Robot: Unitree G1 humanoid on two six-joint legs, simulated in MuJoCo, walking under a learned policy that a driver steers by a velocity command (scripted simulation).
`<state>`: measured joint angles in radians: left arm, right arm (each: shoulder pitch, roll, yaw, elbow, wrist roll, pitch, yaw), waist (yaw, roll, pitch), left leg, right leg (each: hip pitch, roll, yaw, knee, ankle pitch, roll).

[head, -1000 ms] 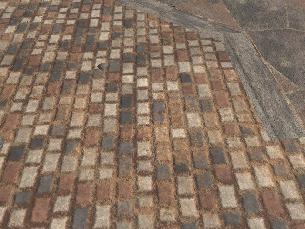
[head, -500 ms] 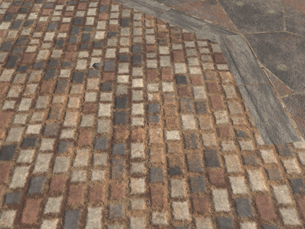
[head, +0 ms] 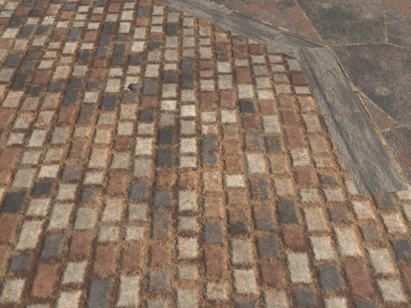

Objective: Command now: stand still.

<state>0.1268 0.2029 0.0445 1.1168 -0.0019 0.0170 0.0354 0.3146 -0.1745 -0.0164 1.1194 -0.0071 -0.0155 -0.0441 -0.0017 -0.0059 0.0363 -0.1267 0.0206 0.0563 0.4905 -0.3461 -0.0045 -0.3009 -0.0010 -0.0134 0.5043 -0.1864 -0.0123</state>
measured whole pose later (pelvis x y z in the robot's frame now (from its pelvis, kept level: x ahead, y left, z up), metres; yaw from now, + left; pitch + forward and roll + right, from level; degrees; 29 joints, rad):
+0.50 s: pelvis +0.01 +0.00 +0.00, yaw +0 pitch -1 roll +0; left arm 0.15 0.20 0.04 1.12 -0.01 0.02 0.04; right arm 0.35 -0.16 -0.01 1.10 0.00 -0.02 -0.04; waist 0.00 0.00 0.03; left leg -0.12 0.02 0.06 0.48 -0.35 0.00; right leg -0.30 0.00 -0.01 0.50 -0.19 -0.01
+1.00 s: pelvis +0.01 +0.01 +0.00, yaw +0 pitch -1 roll +0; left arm 0.17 0.19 0.04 1.13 -0.01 0.02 0.04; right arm 0.38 -0.15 -0.02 1.09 0.00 -0.02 -0.04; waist 0.00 0.00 0.03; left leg -0.11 0.01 0.06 0.48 -0.35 0.01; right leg -0.30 -0.01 -0.01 0.50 -0.20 0.00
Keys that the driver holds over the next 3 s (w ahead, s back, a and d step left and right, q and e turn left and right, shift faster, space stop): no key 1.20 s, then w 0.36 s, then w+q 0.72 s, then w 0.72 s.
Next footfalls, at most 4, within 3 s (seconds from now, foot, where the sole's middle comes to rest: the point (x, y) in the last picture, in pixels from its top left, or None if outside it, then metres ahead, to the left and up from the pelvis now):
2.00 left None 0.49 0.12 -0.77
2.48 right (208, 226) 0.80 0.02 -0.77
3.00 left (118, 196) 0.94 0.37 -0.77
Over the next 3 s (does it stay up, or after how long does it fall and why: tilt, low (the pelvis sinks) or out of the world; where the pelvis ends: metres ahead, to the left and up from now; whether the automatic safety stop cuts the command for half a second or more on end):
stays up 0.85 0.20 -0.01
